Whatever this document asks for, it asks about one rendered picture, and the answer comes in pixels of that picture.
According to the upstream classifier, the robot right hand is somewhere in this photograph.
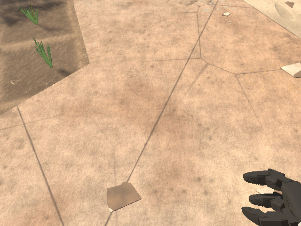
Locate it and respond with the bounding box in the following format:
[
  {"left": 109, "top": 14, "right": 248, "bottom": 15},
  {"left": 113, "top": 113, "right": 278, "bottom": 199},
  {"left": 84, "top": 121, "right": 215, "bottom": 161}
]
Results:
[{"left": 241, "top": 169, "right": 301, "bottom": 226}]

